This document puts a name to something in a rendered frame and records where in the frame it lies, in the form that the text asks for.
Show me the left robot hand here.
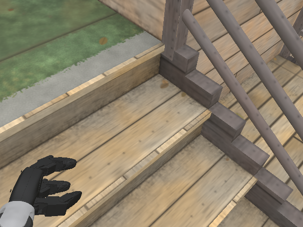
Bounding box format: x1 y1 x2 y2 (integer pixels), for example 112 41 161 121
9 155 82 217

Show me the left robot forearm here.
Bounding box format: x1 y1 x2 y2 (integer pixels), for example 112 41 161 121
0 201 35 227

